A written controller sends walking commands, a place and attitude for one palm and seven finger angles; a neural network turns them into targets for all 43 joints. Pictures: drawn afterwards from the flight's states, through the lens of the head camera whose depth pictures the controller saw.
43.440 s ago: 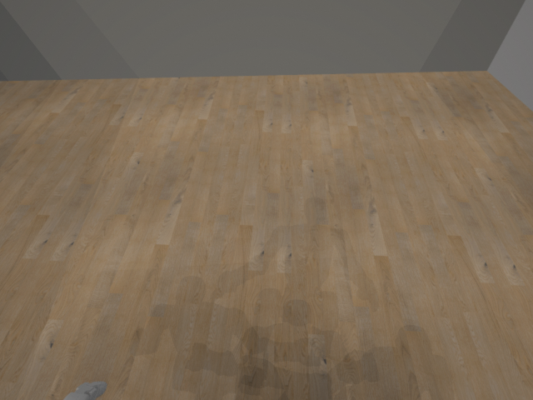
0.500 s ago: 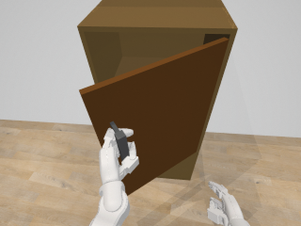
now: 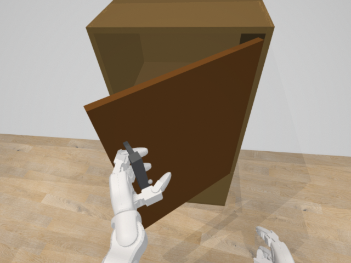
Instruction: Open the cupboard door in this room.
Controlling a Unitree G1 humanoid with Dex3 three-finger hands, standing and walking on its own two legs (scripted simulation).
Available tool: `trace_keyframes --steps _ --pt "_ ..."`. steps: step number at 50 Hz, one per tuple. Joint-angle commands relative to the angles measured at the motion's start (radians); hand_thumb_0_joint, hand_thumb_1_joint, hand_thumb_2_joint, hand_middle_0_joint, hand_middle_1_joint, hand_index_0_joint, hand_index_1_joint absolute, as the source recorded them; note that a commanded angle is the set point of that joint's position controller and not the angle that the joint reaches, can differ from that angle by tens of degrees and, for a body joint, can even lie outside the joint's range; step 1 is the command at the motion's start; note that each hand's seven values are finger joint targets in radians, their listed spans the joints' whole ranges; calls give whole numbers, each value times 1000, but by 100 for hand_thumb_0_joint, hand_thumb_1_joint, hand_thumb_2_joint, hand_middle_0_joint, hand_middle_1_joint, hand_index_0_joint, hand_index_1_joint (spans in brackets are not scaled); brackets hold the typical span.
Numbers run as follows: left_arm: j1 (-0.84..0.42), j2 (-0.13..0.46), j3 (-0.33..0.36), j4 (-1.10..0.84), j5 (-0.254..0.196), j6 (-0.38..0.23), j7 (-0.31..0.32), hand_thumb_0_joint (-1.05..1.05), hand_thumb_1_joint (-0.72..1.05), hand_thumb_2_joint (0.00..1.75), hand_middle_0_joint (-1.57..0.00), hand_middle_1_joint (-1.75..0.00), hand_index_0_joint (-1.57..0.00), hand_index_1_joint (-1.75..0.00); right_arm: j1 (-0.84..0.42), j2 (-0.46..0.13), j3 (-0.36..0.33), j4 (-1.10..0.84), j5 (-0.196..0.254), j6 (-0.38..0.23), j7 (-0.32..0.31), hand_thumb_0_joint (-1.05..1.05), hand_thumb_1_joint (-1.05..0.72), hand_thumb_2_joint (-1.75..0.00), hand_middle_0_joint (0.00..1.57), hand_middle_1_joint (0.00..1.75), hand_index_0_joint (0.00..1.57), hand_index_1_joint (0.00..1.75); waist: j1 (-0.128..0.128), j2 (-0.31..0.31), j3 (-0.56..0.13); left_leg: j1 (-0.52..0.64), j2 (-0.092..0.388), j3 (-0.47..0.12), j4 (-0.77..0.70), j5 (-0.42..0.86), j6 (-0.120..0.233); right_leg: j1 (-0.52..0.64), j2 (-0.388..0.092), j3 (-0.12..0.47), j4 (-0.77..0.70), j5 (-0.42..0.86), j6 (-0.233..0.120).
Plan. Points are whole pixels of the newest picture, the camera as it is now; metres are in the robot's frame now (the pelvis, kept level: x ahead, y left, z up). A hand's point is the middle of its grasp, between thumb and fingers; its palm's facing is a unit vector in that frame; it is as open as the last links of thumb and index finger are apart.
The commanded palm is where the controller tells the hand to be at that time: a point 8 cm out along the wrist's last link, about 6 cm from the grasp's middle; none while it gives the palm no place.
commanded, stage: open thumb and fingers to let go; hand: left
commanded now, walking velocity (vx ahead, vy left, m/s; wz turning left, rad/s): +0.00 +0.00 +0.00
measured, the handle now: (136, 166) +0.31 +0.11 +0.08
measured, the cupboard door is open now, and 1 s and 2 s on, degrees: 40 42 42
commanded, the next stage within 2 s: slide the hand sideways off the handle in 0.46 s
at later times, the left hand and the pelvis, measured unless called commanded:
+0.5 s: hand (149, 184) +0.26 +0.07 +0.08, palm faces +0.20 -0.98 -0.01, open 15.1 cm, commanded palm +0.22 +0.11 +0.08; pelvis -0.01 +0.02 +0.00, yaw -1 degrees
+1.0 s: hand (146, 201) +0.23 +0.07 +0.08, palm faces -0.17 -0.99 +0.02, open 16.2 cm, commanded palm +0.20 +0.13 +0.08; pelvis -0.02 +0.04 -0.01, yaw -2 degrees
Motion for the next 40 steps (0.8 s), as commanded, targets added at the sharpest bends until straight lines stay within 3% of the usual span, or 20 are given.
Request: trace_keyframes --steps 1,4,7,13,15,17,18,22,28,29,30,31,32,33,35,37,40 --pt "-153 -94 -36 -240 26 -82 -1 0 -43 33 -30 -121 -30 -121 -121 -62 -18 -181 3 -64 0 0 -90 -90 20 30 20 30 -4 -162 -178 89 -58 -11 2 174 56 54 -74 167 -171 465 102" --pt "-147 -92 -35 -235 27 -80 2 0 -50 30 -30 -120 -30 -120 -124 -63 -18 -185 4 -67 -1 0 -90 -90 20 30 20 30 -3 -156 -167 90 -57 -8 1 163 56 34 -68 156 -171 422 98" --pt "-181 -91 -33 -241 25 -83 8 0 -50 30 -27 -105 -27 -105 -123 -63 -17 -183 4 -70 -2 0 -90 -90 20 30 20 30 -7 -157 -161 92 -58 -8 7 152 56 22 -69 164 -185 378 97" --pt "-153 -125 -67 -244 36 -65 23 0 -50 30 -22 -75 -22 -75 -125 -62 -18 -192 8 -72 6 0 -90 -90 20 30 20 30 2 -119 -169 117 -49 -7 0 182 55 9 -42 116 -149 366 76" --pt "-173 -150 -88 -252 36 -60 28 0 -50 30 -21 -65 -21 -65 -131 -61 -16 -194 8 -75 10 0 -90 -90 20 30 20 30 -6 -112 -170 124 -46 -6 1 177 56 -12 -35 104 -143 341 74" --pt "-155 -142 -76 -249 33 -52 34 0 -50 30 -19 -55 -19 -55 -132 -60 -16 -198 8 -75 11 0 -90 -90 20 30 20 30 2 -129 -173 117 -46 -6 2 179 54 -5 -32 101 -141 341 73" --pt "-155 -139 -74 -242 36 -44 37 0 -50 30 -18 -50 -18 -50 -137 -61 -14 -195 9 -72 13 0 -90 -90 20 30 20 30 7 -103 -158 116 -44 -9 -2 179 53 -12 -28 94 -138 323 66" --pt "-196 -153 -75 -239 30 -26 50 0 -50 30 -15 -30 -15 -30 -154 -59 -11 -193 7 -67 15 0 -90 -90 20 30 20 30 3 -117 -149 114 -44 -8 2 160 52 -32 -25 92 -145 275 66" --pt "-254 -153 -64 -212 35 -2 67 0 -50 30 -15 -30 -15 -30 -170 -57 -10 -180 8 -61 17 0 -90 -90 20 30 20 30 7 -95 -132 113 -42 -14 0 132 49 -55 -21 89 -155 190 57" --pt "-270 -43 -272 -213 123 -51 -149 0 -50 30 -15 -30 -15 -30 -104 -105 -7 -157 13 -56 30 0 -90 -90 20 30 20 30 -92 -128 -48 132 -49 -22 -13 150 68 -106 -20 125 -134 281 62" --pt "-335 16 -203 -268 80 -102 -264 0 -50 30 -15 -30 -15 -30 -89 -89 -14 -185 24 -62 22 0 -90 -90 20 30 20 30 -67 -104 -127 113 -48 -22 -6 160 73 -78 -23 119 -102 321 59" --pt "-338 53 -190 -290 56 -134 -354 0 -50 30 -15 -30 -15 -30 -90 -92 -12 -196 28 -68 13 0 -90 -90 20 30 20 30 -53 -57 -187 128 -50 -18 1 166 74 -57 -24 125 -83 343 55" --pt "-332 58 -188 -282 20 -155 -431 0 -50 30 -15 -30 -15 -30 -78 -91 -9 -203 34 -78 5 0 -90 -90 20 30 20 30 -61 -70 -200 129 -51 -20 5 167 77 -50 -26 120 -76 353 56" --pt "-301 57 -173 -292 -18 -162 -483 0 -50 30 -15 -30 -15 -30 -72 -91 -9 -219 43 -85 1 0 -90 -90 20 30 20 30 -49 -41 -220 140 -47 -20 3 163 73 -48 -23 114 -69 335 52" --pt "-280 20 -150 -264 -85 -156 -511 0 -50 30 -15 -30 -15 -30 -78 -85 -1 -235 56 -105 -5 0 -90 -90 20 30 20 30 -51 -80 -179 116 -44 -31 -7 99 68 -83 -14 94 -81 246 59" --pt "-249 26 -95 -244 -121 -141 -483 0 -50 30 -15 -30 -15 -30 -89 -91 0 -241 61 -123 -10 0 -90 -90 20 30 20 30 -34 -128 -150 87 -42 -35 -20 41 62 -94 -11 93 -106 156 64" --pt "-217 52 -49 -252 -108 -125 -421 0 -50 30 -15 -30 -15 -30 -94 -94 0 -244 60 -134 -8 0 -90 -90 20 30 20 30 -15 -137 -147 83 -39 -34 -39 18 60 -90 -11 91 -112 107 64"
